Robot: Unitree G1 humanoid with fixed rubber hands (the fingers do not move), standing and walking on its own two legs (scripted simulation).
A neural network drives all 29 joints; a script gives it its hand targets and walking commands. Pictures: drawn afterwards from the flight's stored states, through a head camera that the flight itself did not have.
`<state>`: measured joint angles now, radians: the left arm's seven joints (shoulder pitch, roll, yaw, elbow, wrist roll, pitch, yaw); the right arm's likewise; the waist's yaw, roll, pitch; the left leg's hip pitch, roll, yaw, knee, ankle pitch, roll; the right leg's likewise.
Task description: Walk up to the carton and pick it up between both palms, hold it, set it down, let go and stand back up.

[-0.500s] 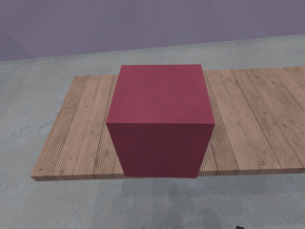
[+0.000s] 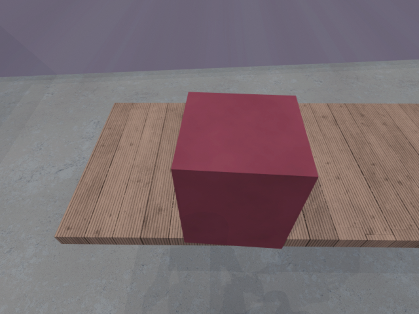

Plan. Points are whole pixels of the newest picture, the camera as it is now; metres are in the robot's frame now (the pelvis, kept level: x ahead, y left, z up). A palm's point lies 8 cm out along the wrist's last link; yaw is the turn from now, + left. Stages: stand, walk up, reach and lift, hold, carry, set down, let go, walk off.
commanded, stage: walk up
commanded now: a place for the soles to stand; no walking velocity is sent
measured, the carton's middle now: (236, 173) +0.39 -0.04 +0.07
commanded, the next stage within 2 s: none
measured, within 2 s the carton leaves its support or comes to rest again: neither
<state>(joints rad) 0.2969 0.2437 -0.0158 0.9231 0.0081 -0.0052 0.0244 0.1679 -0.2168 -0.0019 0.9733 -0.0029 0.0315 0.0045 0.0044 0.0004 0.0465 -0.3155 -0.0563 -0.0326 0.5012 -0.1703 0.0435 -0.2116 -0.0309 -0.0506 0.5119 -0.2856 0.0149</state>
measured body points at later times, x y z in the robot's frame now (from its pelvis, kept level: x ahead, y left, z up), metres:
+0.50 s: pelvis -0.02 -0.01 -0.01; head +0.04 +0.00 +0.43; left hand +0.08 +0.26 -0.15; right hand +0.10 -0.28 -0.14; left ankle +0.06 +0.09 -0.73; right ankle -0.03 -0.12 -0.72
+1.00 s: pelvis -0.08 -0.03 +0.00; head -0.07 -0.02 +0.45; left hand -0.03 +0.22 -0.15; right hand +0.01 -0.25 -0.15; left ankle -0.09 +0.11 -0.73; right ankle -0.05 -0.12 -0.74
